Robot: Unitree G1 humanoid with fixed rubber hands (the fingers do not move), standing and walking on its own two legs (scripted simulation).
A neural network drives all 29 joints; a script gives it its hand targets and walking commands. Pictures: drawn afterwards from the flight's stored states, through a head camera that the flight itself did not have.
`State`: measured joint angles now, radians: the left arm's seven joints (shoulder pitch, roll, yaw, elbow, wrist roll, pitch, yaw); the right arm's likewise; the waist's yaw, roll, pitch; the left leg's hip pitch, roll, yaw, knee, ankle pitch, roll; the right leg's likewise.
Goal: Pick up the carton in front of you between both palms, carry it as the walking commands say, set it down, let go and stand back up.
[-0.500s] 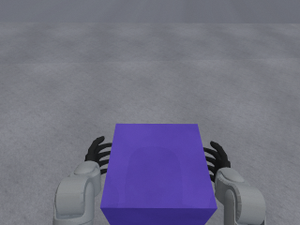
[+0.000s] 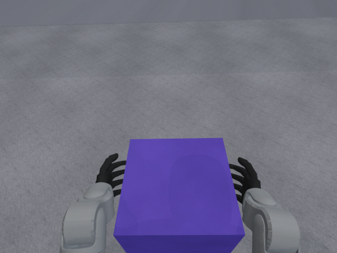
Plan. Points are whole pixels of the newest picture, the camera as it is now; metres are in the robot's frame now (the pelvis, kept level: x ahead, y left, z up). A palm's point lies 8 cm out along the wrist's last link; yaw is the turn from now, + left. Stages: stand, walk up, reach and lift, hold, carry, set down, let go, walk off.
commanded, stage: carry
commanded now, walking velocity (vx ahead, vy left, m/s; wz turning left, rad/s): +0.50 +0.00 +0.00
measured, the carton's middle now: (177, 204) +0.25 +0.00 -0.01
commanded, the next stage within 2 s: none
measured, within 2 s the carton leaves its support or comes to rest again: neither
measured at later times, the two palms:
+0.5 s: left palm (129, 83) +0.60 +0.17 +0.08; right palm (223, 89) +0.57 -0.13 +0.09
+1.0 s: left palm (156, 41) +0.92 +0.12 +0.07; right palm (225, 43) +0.92 -0.18 +0.06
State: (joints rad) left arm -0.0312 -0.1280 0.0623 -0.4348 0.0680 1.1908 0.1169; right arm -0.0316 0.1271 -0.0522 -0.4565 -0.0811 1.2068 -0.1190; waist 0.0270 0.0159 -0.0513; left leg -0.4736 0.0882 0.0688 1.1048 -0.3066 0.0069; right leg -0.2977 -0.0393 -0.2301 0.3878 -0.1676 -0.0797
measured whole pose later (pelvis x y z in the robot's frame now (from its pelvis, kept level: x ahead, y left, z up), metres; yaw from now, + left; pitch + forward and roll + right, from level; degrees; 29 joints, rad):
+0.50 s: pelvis +0.34 +0.05 +0.00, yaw -5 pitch +4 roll -1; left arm -0.06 -0.13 0.06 -0.48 0.08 1.23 0.12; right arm -0.04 0.13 -0.06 -0.48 -0.06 1.21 -0.12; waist -0.02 -0.01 -0.05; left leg -0.28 0.04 0.23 0.37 -0.17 0.07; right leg -0.48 -0.09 -0.07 1.10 -0.30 -0.01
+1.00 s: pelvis +0.68 -0.04 +0.00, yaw +0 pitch +4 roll +2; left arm -0.03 -0.13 0.06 -0.43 0.07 1.18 0.11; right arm -0.03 0.13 -0.05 -0.45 -0.08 1.19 -0.12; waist 0.02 0.01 -0.03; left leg -0.48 0.09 0.07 1.10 -0.29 0.01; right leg -0.28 -0.04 -0.23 0.36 -0.16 -0.08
